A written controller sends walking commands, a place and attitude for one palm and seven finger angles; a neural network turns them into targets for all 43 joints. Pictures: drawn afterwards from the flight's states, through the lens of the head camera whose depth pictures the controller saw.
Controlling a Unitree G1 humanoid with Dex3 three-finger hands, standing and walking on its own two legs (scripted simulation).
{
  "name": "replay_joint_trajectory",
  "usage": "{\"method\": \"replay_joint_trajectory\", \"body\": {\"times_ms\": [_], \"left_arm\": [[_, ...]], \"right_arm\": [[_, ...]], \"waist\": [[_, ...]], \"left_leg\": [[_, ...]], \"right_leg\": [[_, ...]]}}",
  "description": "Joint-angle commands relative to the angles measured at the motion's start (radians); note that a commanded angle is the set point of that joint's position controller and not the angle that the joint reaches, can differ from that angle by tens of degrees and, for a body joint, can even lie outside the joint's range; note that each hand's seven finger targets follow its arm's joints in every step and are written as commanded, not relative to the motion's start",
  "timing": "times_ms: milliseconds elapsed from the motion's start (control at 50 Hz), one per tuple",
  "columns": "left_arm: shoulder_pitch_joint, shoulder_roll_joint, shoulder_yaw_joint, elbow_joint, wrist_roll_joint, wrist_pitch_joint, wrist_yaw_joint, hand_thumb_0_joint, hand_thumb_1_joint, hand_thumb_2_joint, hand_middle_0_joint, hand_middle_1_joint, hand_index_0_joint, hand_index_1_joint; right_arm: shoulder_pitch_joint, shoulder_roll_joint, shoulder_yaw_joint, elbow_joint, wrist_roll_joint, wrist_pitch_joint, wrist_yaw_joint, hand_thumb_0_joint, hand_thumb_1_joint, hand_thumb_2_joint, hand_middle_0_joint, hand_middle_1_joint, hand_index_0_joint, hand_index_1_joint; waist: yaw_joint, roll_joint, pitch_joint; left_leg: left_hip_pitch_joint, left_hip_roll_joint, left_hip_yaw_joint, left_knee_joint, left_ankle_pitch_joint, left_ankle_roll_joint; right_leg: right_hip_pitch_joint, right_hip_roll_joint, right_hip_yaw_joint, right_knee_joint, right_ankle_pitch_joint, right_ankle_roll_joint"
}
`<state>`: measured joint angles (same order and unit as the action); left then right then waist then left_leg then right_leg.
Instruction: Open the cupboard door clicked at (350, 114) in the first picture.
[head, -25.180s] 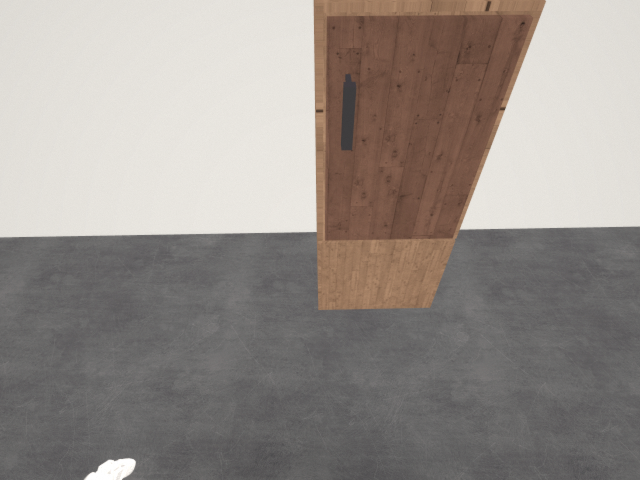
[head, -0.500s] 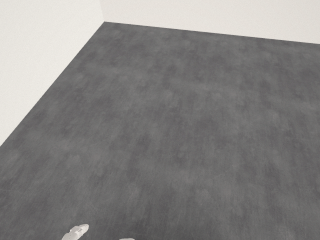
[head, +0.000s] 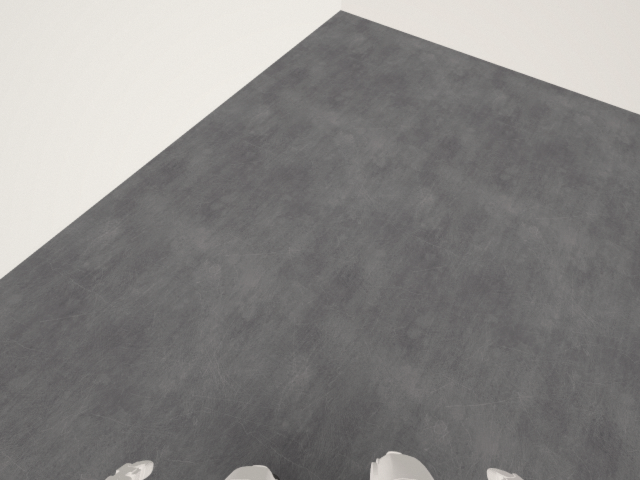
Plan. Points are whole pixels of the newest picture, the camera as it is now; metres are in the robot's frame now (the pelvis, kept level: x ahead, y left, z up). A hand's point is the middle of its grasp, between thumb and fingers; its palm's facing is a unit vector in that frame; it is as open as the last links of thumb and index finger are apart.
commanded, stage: turn to face it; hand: left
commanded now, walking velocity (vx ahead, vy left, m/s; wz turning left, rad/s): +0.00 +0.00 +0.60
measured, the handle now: out of the picture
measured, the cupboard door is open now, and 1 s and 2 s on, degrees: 32 32 32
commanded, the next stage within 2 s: none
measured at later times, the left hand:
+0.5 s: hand out of the picture +0.03 +0.19 -0.19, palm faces +0.31 -0.92 -0.22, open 7.4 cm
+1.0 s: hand out of the picture +0.00 +0.15 -0.17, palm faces +0.58 -0.78 -0.22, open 7.4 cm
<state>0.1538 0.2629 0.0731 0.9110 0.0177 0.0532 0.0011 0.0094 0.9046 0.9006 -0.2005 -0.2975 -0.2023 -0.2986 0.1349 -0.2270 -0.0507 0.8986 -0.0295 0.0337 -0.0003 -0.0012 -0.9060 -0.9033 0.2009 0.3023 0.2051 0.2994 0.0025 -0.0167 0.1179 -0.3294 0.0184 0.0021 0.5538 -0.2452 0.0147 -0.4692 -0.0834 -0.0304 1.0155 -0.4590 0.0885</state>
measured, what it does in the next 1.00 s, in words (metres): steps on the spot, turning left: right foot, then left foot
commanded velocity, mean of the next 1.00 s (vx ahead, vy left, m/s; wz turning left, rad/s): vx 0.00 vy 0.00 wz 0.60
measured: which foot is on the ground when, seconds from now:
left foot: down 0.00-0.12, up 0.14-0.40, down 0.42-0.70, up 0.72-1.00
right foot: up 0.00-0.12, down 0.14-0.42, up 0.44-0.70, down 0.72-1.00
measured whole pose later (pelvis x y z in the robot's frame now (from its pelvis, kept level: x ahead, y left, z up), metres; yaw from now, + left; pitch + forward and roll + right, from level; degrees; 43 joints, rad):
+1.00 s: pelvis +0.06 -0.04 +0.00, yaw +37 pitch +1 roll +2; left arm 0.22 0.21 0.04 0.88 0.02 0.01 0.00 0.01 0.90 0.90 -0.20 -0.30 -0.21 -0.30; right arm 0.11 -0.24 -0.07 0.89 -0.01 0.06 0.03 0.00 -0.91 -0.90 0.20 0.30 0.20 0.30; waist -0.01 -0.05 0.11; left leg -0.33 0.01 0.09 0.64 -0.35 -0.04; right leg -0.24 -0.17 -0.19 0.60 -0.36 0.04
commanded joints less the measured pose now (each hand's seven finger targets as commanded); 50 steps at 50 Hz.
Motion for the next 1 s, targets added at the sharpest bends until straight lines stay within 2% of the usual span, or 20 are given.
{"method": "replay_joint_trajectory", "body": {"times_ms": [0, 80, 100, 120, 160, 220, 300, 360, 400, 420, 500, 640, 660, 680, 700, 740, 800, 940, 960, 980], "left_arm": [[0.023, 0.063, 0.013, -0.087, -0.002, -0.026, 0.003, 0.0, 0.9, 0.9, -0.2, -0.3, -0.2, -0.3], [0.158, 0.115, 0.03, -0.063, 0.001, -0.045, 0.014, 0.0, 0.9, 0.9, -0.2, -0.3, -0.2, -0.3], [0.177, 0.22, 0.049, -0.066, 0.019, -0.057, 0.025, 0.0, 0.9, 0.9, -0.2, -0.3, -0.2, -0.3], [0.152, 0.25, 0.046, -0.08, 0.014, -0.055, 0.028, 0.0, 0.9, 0.9, -0.2, -0.3, -0.2, -0.3], [0.037, 0.181, 0.029, -0.112, 0.011, -0.054, 0.026, 0.0, 0.9, 0.9, -0.2, -0.3, -0.2, -0.3], [0.007, 0.126, 0.016, -0.117, 0.01, -0.055, 0.031, 0.0, 0.9, 0.9, -0.2, -0.3, -0.2, -0.3], [0.127, 0.176, 0.034, -0.071, 0.014, -0.062, 0.029, 0.0, 0.9, 0.9, -0.2, -0.3, -0.2, -0.3], [0.101, 0.184, 0.04, -0.068, -0.004, -0.059, 0.019, 0.0, 0.9, 0.9, -0.2, -0.3, -0.2, -0.3], [0.035, 0.071, 0.007, -0.137, -0.012, -0.049, 0.01, 0.0, 0.9, 0.9, -0.2, -0.3, -0.2, -0.3], [-0.029, 0.088, 0.007, -0.154, -0.005, -0.035, 0.017, 0.0, 0.9, 0.9, -0.2, -0.3, -0.2, -0.3], [-0.01, 0.074, 0.015, -0.111, -0.002, -0.024, 0.009, 0.0, 0.9, 0.9, -0.2, -0.3, -0.2, -0.3], [0.106, 0.071, 0.017, -0.075, -0.011, -0.034, 0.008, 0.0, 0.9, 0.9, -0.2, -0.3, -0.2, -0.3], [0.161, 0.105, 0.027, -0.065, -0.005, -0.043, 0.013, 0.0, 0.9, 0.9, -0.2, -0.3, -0.2, -0.3], [0.18, 0.203, 0.046, -0.065, 0.013, -0.055, 0.024, 0.0, 0.9, 0.9, -0.2, -0.3, -0.2, -0.3], [0.158, 0.246, 0.046, -0.08, 0.011, -0.053, 0.028, 0.0, 0.9, 0.9, -0.2, -0.3, -0.2, -0.3], [0.051, 0.158, 0.027, -0.108, 0.008, -0.055, 0.031, 0.0, 0.9, 0.9, -0.2, -0.3, -0.2, -0.3], [0.028, 0.124, 0.017, -0.111, 0.008, -0.057, 0.033, 0.0, 0.9, 0.9, -0.2, -0.3, -0.2, -0.3], [0.119, 0.187, 0.041, -0.07, 0.004, -0.06, 0.022, 0.0, 0.9, 0.9, -0.2, -0.3, -0.2, -0.3], [0.097, 0.181, 0.04, -0.073, -0.004, -0.058, 0.018, 0.0, 0.9, 0.9, -0.2, -0.3, -0.2, -0.3], [0.089, 0.135, 0.033, -0.1, -0.01, -0.051, 0.013, 0.0, 0.9, 0.9, -0.2, -0.3, -0.2, -0.3]], "right_arm": [[0.013, -0.234, -0.065, -0.061, 0.001, -0.014, -0.011, 0.0, -0.9, -0.9, 0.2, 0.3, 0.2, 0.3], [-0.061, -0.192, -0.067, -0.091, 0.016, -0.001, -0.005, 0.0, -0.9, -0.9, 0.2, 0.3, 0.2, 0.3], [-0.047, -0.11, -0.056, -0.109, 0.025, -0.001, 0.004, 0.0, -0.9, -0.9, 0.2, 0.3, 0.2, 0.3], [-0.068, -0.123, -0.057, -0.119, 0.018, 0.001, 0.009, 0.0, -0.9, -0.9, 0.2, 0.3, 0.2, 0.3], [-0.015, -0.111, -0.054, -0.097, 0.013, 0.013, 0.024, 0.0, -0.9, -0.9, 0.2, 0.3, 0.2, 0.3], [-0.031, -0.09, -0.045, -0.079, 0.016, 0.018, 0.03, 0.0, -0.9, -0.9, 0.2, 0.3, 0.2, 0.3], [-0.088, -0.056, -0.024, -0.09, 0.026, -0.005, 0.032, 0.0, -0.9, -0.9, 0.2, 0.3, 0.2, 0.3], [0.037, -0.097, -0.032, -0.059, 0.02, -0.013, 0.028, 0.0, -0.9, -0.9, 0.2, 0.3, 0.2, 0.3], [0.171, -0.28, -0.081, -0.044, 0.009, -0.021, 0.013, 0.0, -0.9, -0.9, 0.2, 0.3, 0.2, 0.3], [0.218, -0.302, -0.083, -0.019, 0.005, -0.012, 0.002, 0.0, -0.9, -0.9, 0.2, 0.3, 0.2, 0.3], [0.04, -0.219, -0.057, -0.062, 0.004, -0.022, -0.018, 0.0, -0.9, -0.9, 0.2, 0.3, 0.2, 0.3], [-0.04, -0.221, -0.067, -0.08, 0.006, -0.006, -0.014, 0.0, -0.9, -0.9, 0.2, 0.3, 0.2, 0.3], [-0.067, -0.196, -0.064, -0.096, 0.015, -0.003, -0.011, 0.0, -0.9, -0.9, 0.2, 0.3, 0.2, 0.3], [-0.048, -0.118, -0.054, -0.114, 0.026, -0.003, -0.002, 0.0, -0.9, -0.9, 0.2, 0.3, 0.2, 0.3], [-0.069, -0.126, -0.056, -0.127, 0.021, 0.001, 0.006, 0.0, -0.9, -0.9, 0.2, 0.3, 0.2, 0.3], [-0.043, -0.121, -0.056, -0.098, 0.013, 0.011, 0.018, 0.0, -0.9, -0.9, 0.2, 0.3, 0.2, 0.3], [-0.04, -0.091, -0.044, -0.079, 0.019, 0.017, 0.027, 0.0, -0.9, -0.9, 0.2, 0.3, 0.2, 0.3], [-0.033, -0.07, -0.023, -0.077, 0.021, -0.006, 0.031, 0.0, -0.9, -0.9, 0.2, 0.3, 0.2, 0.3], [0.029, -0.103, -0.033, -0.063, 0.019, -0.011, 0.03, 0.0, -0.9, -0.9, 0.2, 0.3, 0.2, 0.3], [0.097, -0.197, -0.058, -0.053, 0.011, -0.018, 0.023, 0.0, -0.9, -0.9, 0.2, 0.3, 0.2, 0.3]], "waist": [[-0.017, 0.169, -0.167], [0.059, 0.051, -0.16], [0.069, -0.264, -0.154], [0.072, -0.334, -0.138], [-0.003, -0.21, -0.12], [-0.012, -0.272, -0.11], [0.049, -0.169, -0.179], [-0.02, -0.116, -0.224], [-0.097, 0.326, -0.269], [-0.116, 0.241, -0.271], [-0.03, 0.242, -0.162], [0.03, 0.166, -0.185], [0.064, 0.067, -0.18], [0.071, -0.244, -0.168], [0.076, -0.342, -0.141], [0.011, -0.207, -0.096], [-0.004, -0.252, -0.122], [0.015, -0.173, -0.188], [-0.027, -0.116, -0.21], [-0.063, 0.102, -0.253]], "left_leg": [[0.099, 0.202, -0.245, -0.18, 0.243, 0.128], [-0.131, 0.088, -0.214, -0.012, 0.033, 0.043], [-0.288, -0.06, -0.05, 0.234, -0.224, -0.04], [-0.278, -0.054, -0.034, 0.501, -0.393, -0.047], [-0.228, -0.006, -0.039, 0.667, -0.259, -0.045], [-0.214, 0.03, 0.02, 0.554, -0.238, -0.076], [-0.125, -0.007, 0.105, 0.16, -0.232, -0.074], [0.125, -0.021, 0.1, -0.109, 0.057, -0.048], [0.414, 0.384, -0.413, -0.155, 0.715, 0.165], [0.385, 0.414, -0.405, -0.135, 0.746, 0.236], [0.194, 0.233, -0.236, -0.154, 0.464, 0.14], [0.025, 0.162, -0.257, -0.083, 0.301, 0.098], [-0.077, 0.099, -0.22, 0.0, 0.142, 0.05], [-0.261, -0.049, -0.073, 0.226, -0.173, -0.031], [-0.253, -0.063, -0.034, 0.48, -0.382, -0.051], [-0.249, 0.001, -0.064, 0.661, -0.278, -0.044], [-0.211, 0.022, 0.005, 0.551, -0.249, -0.075], [0.016, -0.034, 0.121, 0.003, -0.077, -0.057], [0.148, -0.021, 0.096, -0.108, 0.062, -0.043], [0.321, 0.153, -0.131, -0.144, 0.282, 0.032]], "right_leg": [[0.074, 0.042, -0.014, -0.188, 0.026, -0.003], [0.379, 0.005, 0.027, -0.611, 0.195, -0.028], [0.443, -0.266, 0.338, -0.778, 0.165, -0.117], [0.323, -0.421, 0.445, -0.804, 0.225, -0.215], [0.198, -0.313, 0.275, -0.768, 0.15, -0.219], [0.277, -0.237, 0.056, -0.674, 0.522, -0.184], [0.475, -0.261, 0.006, -0.523, 0.847, -0.182], [0.348, -0.234, -0.077, -0.367, 0.751, -0.096], [-0.11, -0.038, -0.117, 0.012, -0.173, 0.028], [-0.138, -0.04, 0.001, 0.122, -0.2, 0.008], [-0.088, -0.027, 0.032, 0.08, -0.007, 0.003], [0.265, 0.064, -0.026, -0.423, 0.138, -0.016], [0.381, 0.02, 0.01, -0.59, 0.222, -0.025], [0.471, -0.243, 0.307, -0.757, 0.204, -0.107], [0.345, -0.416, 0.43, -0.802, 0.252, -0.213], [0.247, -0.321, 0.276, -0.756, 0.252, -0.23], [0.324, -0.246, 0.06, -0.661, 0.596, -0.197], [0.413, -0.247, -0.059, -0.463, 0.784, -0.137], [0.324, -0.237, -0.093, -0.369, 0.711, -0.096], [0.117, -0.152, -0.147, -0.189, 0.402, -0.03]]}}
